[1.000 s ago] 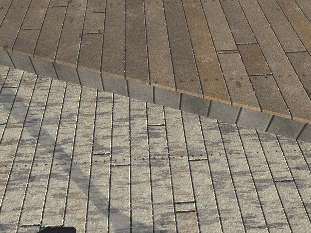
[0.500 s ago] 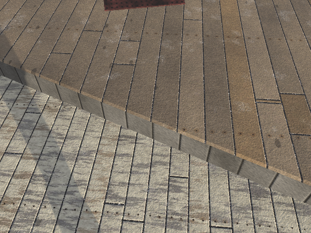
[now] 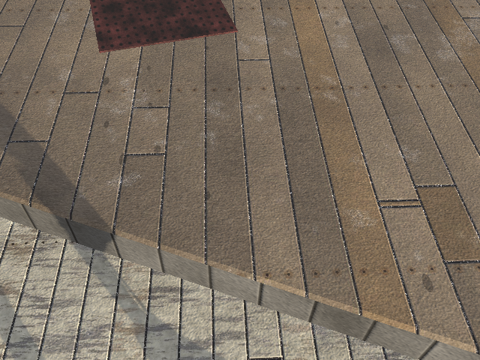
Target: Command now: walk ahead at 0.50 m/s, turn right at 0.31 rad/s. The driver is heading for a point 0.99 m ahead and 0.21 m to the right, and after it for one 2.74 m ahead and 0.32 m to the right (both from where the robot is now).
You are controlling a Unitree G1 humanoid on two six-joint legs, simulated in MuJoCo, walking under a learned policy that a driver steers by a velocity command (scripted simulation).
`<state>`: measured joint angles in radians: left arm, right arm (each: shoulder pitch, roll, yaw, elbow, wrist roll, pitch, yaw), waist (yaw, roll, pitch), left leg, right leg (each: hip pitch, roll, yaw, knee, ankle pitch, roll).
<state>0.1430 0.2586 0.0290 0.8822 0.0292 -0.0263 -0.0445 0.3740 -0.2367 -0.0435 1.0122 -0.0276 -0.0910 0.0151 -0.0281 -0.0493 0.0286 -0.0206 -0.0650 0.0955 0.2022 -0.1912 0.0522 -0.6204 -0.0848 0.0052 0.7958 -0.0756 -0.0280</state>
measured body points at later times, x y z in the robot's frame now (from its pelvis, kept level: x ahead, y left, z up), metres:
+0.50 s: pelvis +0.26 -0.06 +0.00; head +0.30 -0.08 +0.45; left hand +0.34 +0.21 -0.13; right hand +0.36 -0.34 -0.12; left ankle +0.43 +0.07 -0.70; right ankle +0.21 -0.11 -0.75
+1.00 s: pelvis +0.50 -0.12 +0.00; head +0.54 -0.13 +0.45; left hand +0.78 -0.06 -0.08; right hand +0.30 -0.28 -0.13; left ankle +0.47 +0.00 -0.75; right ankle +0.53 -0.27 -0.47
